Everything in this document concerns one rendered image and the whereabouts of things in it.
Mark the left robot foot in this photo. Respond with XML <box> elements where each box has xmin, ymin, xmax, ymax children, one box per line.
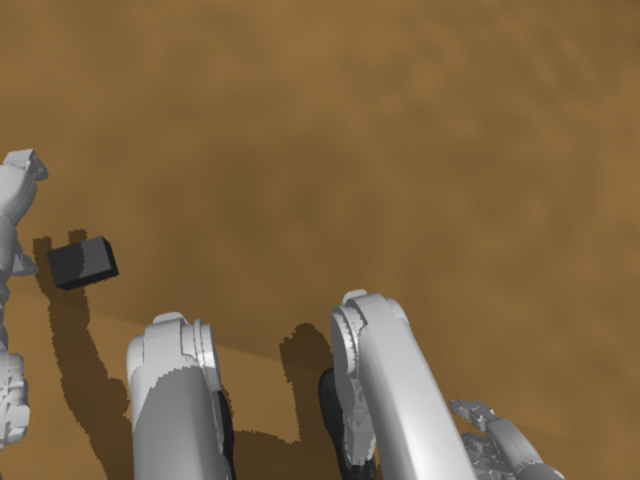
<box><xmin>217</xmin><ymin>391</ymin><xmax>236</xmax><ymax>480</ymax></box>

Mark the small box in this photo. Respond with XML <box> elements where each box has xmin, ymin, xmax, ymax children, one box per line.
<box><xmin>46</xmin><ymin>236</ymin><xmax>119</xmax><ymax>291</ymax></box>

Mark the right robot arm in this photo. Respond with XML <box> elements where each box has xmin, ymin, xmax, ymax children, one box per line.
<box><xmin>516</xmin><ymin>463</ymin><xmax>566</xmax><ymax>480</ymax></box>

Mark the right robot hand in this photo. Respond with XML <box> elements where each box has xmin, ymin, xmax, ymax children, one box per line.
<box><xmin>449</xmin><ymin>399</ymin><xmax>544</xmax><ymax>480</ymax></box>

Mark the left robot arm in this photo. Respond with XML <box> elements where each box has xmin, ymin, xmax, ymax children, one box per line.
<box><xmin>0</xmin><ymin>216</ymin><xmax>30</xmax><ymax>480</ymax></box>

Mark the left robot hand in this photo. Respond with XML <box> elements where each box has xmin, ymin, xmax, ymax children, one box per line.
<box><xmin>0</xmin><ymin>149</ymin><xmax>48</xmax><ymax>276</ymax></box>

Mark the right robot foot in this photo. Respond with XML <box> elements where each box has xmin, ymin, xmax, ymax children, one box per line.
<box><xmin>318</xmin><ymin>367</ymin><xmax>376</xmax><ymax>480</ymax></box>

